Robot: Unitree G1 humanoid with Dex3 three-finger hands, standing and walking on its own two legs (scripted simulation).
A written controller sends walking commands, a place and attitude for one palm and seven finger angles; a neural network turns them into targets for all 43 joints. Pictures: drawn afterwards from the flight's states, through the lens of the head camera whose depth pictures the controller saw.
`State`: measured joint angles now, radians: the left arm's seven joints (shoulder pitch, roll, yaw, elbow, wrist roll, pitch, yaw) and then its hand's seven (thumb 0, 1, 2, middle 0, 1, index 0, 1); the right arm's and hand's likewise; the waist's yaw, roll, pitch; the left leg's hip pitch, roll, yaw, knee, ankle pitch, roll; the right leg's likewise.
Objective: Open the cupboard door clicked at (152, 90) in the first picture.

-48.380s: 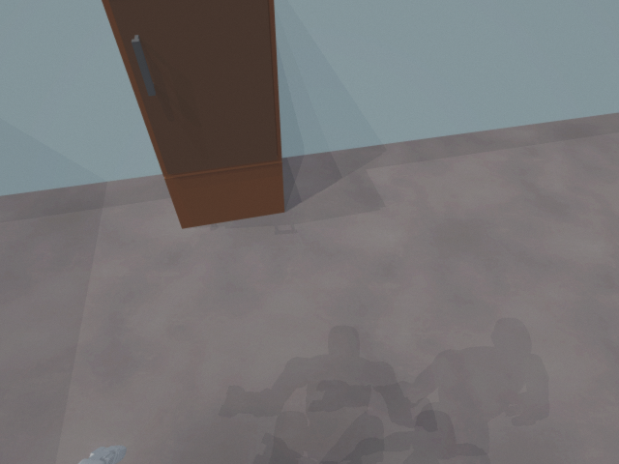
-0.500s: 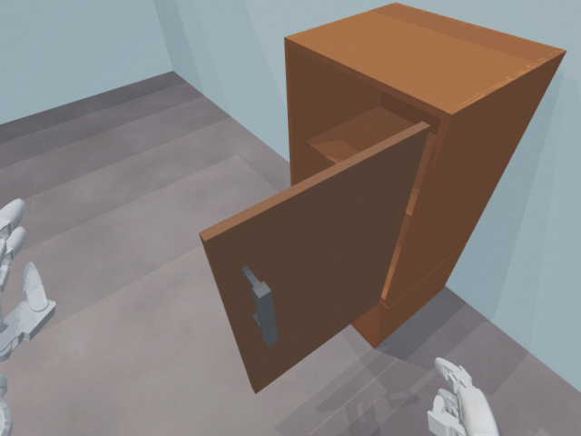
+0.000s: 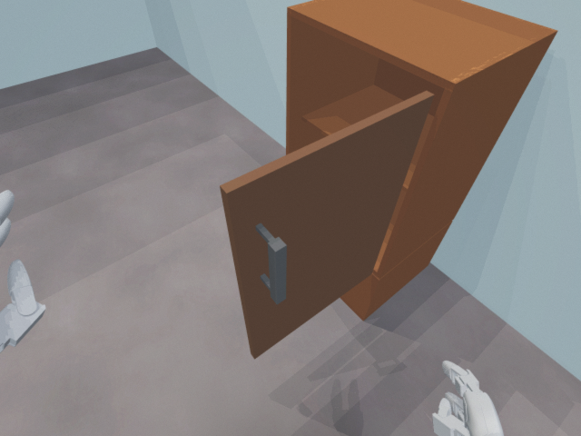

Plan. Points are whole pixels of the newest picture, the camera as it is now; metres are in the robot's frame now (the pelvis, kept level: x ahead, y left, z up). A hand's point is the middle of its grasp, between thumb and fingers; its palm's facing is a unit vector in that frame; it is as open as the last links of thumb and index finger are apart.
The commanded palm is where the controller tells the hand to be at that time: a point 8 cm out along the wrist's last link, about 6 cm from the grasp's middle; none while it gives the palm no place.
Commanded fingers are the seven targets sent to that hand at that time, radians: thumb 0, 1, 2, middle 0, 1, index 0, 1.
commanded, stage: step back with the hand held close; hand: left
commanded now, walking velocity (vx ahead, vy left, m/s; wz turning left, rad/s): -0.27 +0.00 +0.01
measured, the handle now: (270, 265) +0.38 +0.06 -0.01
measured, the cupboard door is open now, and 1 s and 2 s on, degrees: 88 88 88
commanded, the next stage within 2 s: stop stepping back and stand still in 0.76 s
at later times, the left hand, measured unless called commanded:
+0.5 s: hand (24, 357) +0.16 +0.26 +0.15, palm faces +0.34 -0.78 -0.52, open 7.4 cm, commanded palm +0.08 +0.30 +0.19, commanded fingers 0.00 0.90 0.90 -0.20 -0.30 -0.20 -0.30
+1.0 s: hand out of the picture +0.08 +0.20 +0.18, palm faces +0.30 -0.80 -0.52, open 7.4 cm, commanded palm +0.02 +0.26 +0.19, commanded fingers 0.00 0.90 0.90 -0.20 -0.30 -0.20 -0.30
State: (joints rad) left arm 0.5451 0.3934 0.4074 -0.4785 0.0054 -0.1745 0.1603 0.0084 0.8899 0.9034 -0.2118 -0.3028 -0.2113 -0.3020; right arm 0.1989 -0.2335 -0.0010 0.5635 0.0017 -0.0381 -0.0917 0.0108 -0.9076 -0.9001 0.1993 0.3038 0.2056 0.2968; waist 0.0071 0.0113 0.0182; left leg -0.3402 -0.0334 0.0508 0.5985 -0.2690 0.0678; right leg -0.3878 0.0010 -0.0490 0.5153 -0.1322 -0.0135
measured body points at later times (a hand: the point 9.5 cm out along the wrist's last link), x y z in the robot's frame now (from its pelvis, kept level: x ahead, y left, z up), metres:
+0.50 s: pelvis -0.05 +0.00 +0.00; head -0.01 +0.03 +0.44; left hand +0.13 +0.30 +0.18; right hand +0.15 -0.24 -0.07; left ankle +0.04 +0.08 -0.73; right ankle +0.01 -0.12 -0.73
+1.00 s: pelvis -0.13 -0.04 -0.01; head -0.12 -0.01 +0.44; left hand +0.06 +0.24 +0.21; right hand +0.04 -0.28 -0.07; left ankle +0.02 +0.08 -0.73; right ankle -0.25 -0.13 -0.73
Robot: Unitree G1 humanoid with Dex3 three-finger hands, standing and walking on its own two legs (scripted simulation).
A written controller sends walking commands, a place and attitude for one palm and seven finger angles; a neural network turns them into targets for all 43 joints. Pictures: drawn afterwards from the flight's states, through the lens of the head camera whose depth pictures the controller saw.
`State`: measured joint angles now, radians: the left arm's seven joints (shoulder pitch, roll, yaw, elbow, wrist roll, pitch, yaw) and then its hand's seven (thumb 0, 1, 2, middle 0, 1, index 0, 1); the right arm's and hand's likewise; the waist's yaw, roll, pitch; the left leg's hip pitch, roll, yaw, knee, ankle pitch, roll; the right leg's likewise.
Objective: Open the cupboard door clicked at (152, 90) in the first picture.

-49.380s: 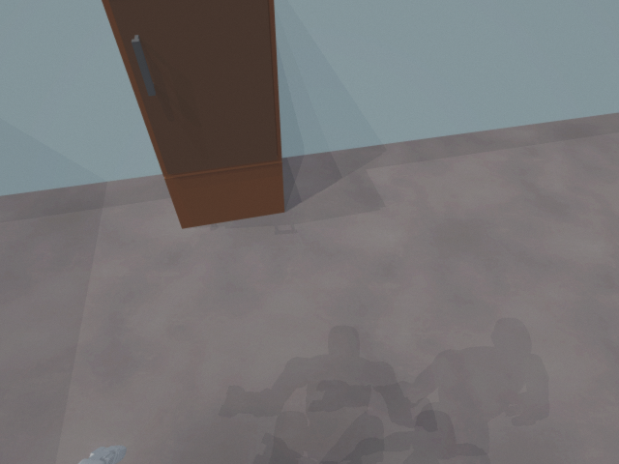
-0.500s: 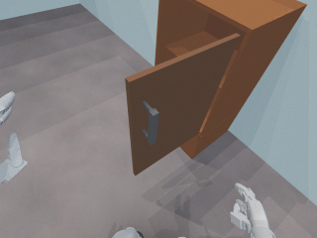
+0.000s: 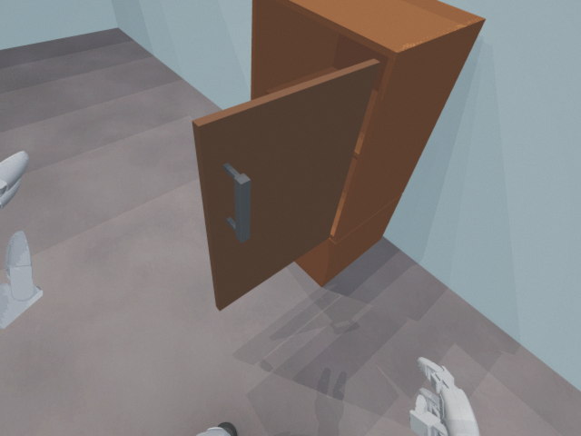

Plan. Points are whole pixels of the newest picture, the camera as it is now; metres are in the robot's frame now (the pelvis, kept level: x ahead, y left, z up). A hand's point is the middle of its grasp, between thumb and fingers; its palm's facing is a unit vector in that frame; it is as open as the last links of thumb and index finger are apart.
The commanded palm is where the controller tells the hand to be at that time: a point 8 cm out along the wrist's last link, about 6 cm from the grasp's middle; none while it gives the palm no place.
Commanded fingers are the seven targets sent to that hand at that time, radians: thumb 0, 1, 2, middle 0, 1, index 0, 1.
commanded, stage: stop stepping back and stand still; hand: left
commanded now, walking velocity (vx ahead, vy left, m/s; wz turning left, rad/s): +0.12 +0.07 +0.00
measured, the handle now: (236, 204) +0.51 +0.11 -0.01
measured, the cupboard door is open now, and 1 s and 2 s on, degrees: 88 88 88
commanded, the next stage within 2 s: let the arm hang, fingers relaxed in 0.60 s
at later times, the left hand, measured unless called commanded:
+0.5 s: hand out of the picture +0.17 +0.27 +0.19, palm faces +0.29 -0.78 -0.56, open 7.4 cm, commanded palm +0.12 +0.32 +0.19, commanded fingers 0.00 0.90 0.90 -0.20 -0.30 -0.20 -0.30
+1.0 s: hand out of the picture +0.00 +0.22 -0.15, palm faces -0.09 -0.98 -0.16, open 7.4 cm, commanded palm none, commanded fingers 0.00 0.90 0.90 -0.20 -0.30 -0.20 -0.30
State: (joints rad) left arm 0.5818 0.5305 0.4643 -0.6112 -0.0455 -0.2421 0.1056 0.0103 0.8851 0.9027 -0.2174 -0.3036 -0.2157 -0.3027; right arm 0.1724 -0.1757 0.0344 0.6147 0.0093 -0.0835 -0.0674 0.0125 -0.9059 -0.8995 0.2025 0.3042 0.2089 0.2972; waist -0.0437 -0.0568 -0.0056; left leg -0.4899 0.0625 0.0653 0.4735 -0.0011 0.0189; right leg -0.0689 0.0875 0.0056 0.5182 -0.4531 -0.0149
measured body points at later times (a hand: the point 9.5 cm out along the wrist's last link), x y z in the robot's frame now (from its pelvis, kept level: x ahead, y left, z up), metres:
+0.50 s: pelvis -0.04 +0.03 +0.01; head -0.03 +0.04 +0.46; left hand +0.15 +0.31 +0.22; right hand +0.12 -0.18 -0.06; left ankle +0.08 +0.12 -0.72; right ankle -0.06 -0.06 -0.72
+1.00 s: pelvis -0.07 +0.04 +0.01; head -0.05 +0.06 +0.46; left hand +0.01 +0.27 -0.14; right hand +0.03 -0.24 -0.10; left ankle +0.00 +0.16 -0.72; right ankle -0.06 -0.06 -0.72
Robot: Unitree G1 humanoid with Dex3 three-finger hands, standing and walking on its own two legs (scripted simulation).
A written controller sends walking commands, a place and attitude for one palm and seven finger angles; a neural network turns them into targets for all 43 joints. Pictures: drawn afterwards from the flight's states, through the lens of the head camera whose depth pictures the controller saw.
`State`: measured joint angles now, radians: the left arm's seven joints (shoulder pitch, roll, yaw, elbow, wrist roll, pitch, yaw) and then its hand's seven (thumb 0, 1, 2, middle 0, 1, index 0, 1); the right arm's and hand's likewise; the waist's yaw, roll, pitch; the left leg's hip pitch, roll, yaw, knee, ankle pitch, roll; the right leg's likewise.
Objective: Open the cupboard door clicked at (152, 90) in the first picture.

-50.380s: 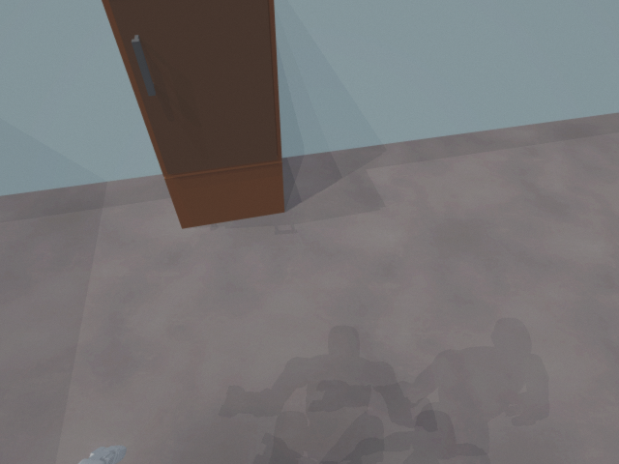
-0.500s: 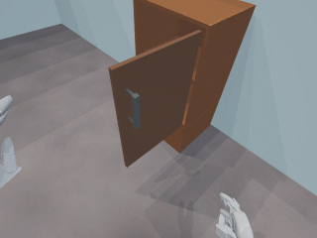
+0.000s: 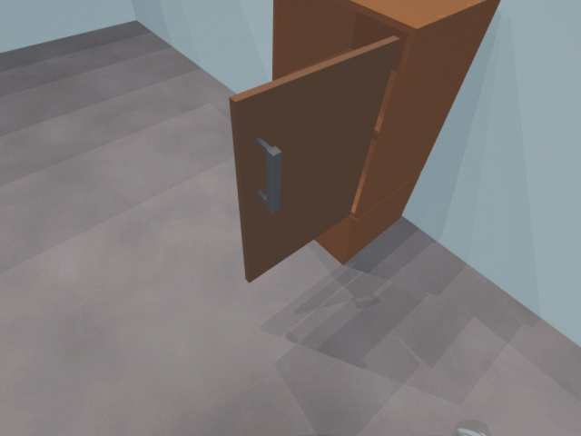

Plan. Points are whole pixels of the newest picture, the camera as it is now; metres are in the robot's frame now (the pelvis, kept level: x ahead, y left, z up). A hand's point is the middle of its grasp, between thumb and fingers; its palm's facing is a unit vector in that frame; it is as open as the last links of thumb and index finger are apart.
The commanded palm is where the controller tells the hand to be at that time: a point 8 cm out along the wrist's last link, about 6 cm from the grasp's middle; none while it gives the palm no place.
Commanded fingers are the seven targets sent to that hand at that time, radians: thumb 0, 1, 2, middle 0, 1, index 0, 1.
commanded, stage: let the arm hang, fingers relaxed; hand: left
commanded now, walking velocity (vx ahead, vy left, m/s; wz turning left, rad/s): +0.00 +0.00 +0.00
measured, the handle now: (267, 176) +0.58 +0.07 -0.02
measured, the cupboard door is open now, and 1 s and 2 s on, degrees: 88 88 88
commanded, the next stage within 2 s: look to check the result in 0.80 s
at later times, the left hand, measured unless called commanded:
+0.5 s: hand out of the picture +0.04 +0.25 -0.15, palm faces +0.01 -0.93 -0.36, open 7.4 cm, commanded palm none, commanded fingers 0.00 0.90 0.90 -0.20 -0.30 -0.20 -0.30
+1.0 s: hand out of the picture +0.12 +0.21 -0.15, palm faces -0.02 -0.95 -0.31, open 7.4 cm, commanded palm none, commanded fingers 0.00 0.90 0.90 -0.20 -0.30 -0.20 -0.30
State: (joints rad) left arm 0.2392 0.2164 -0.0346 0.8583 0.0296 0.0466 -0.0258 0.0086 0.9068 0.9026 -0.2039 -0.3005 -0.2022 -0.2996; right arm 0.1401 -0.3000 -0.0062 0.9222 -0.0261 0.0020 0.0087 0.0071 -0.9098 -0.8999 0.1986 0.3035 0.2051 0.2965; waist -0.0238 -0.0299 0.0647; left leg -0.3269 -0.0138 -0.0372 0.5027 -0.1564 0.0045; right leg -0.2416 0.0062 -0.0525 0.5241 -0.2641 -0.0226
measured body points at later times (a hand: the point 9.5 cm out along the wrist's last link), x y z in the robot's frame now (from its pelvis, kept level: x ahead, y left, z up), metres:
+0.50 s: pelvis +0.01 +0.00 +0.01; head +0.02 -0.02 +0.46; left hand +0.04 +0.30 -0.12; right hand +0.04 -0.27 -0.15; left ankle +0.07 +0.11 -0.73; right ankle +0.01 -0.11 -0.73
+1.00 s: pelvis +0.04 -0.02 +0.01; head +0.07 -0.03 +0.46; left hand +0.12 +0.26 -0.12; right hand +0.11 -0.30 -0.14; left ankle +0.07 +0.11 -0.73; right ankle +0.01 -0.11 -0.73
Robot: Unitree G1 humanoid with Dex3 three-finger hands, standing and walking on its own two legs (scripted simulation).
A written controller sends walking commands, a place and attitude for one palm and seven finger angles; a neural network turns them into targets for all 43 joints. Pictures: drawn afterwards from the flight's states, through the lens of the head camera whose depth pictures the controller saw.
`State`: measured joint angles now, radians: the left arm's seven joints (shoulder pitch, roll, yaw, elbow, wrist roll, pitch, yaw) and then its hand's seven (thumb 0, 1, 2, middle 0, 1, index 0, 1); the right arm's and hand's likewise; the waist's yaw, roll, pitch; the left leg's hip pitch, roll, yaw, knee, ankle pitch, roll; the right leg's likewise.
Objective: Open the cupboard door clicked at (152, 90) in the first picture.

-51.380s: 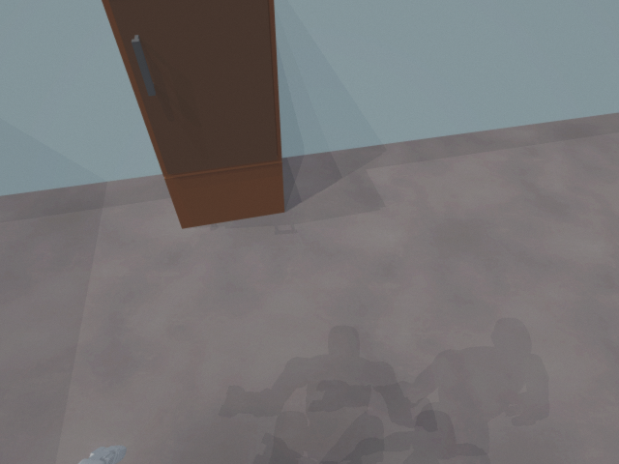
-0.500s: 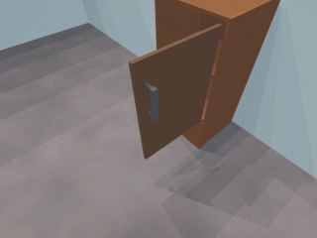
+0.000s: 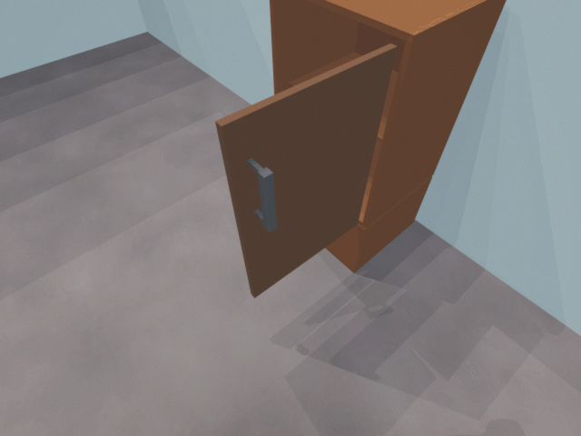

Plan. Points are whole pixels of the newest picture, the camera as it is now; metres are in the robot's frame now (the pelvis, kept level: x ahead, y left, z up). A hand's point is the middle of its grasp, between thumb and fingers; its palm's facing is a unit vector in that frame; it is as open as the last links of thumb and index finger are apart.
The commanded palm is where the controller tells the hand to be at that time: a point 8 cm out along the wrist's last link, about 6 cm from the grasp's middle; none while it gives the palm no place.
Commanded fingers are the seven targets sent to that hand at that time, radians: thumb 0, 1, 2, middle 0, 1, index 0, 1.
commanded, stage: look to check the result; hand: left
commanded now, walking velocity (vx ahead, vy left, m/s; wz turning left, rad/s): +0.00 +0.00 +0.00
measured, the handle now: (261, 196) +0.54 +0.09 -0.03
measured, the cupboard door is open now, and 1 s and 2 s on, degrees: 88 88 88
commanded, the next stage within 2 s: stand and wait in 0.34 s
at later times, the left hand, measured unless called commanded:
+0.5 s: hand out of the picture +0.08 +0.22 -0.16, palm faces -0.02 -0.95 -0.31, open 7.4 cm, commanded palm none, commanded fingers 0.00 0.90 0.90 -0.20 -0.30 -0.20 -0.30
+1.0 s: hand out of the picture +0.08 +0.23 -0.16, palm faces -0.03 -0.95 -0.30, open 7.4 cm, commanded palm none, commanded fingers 0.00 0.90 0.90 -0.20 -0.30 -0.20 -0.30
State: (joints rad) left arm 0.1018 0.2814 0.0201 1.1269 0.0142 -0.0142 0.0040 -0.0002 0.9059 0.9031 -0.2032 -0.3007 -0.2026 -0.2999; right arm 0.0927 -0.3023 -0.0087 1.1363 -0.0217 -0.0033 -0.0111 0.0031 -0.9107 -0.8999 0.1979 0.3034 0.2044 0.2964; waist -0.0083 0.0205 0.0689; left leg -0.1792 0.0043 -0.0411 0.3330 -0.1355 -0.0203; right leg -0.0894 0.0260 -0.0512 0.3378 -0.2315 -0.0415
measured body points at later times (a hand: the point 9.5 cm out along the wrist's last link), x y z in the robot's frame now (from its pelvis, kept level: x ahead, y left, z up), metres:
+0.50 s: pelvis +0.02 -0.01 +0.00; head +0.04 -0.01 +0.45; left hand +0.08 +0.27 -0.14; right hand +0.08 -0.29 -0.15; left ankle +0.03 +0.13 -0.75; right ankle -0.03 -0.09 -0.75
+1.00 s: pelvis +0.02 +0.00 +0.00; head +0.04 -0.01 +0.45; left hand +0.08 +0.28 -0.14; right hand +0.07 -0.28 -0.15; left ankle +0.03 +0.13 -0.75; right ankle -0.03 -0.09 -0.75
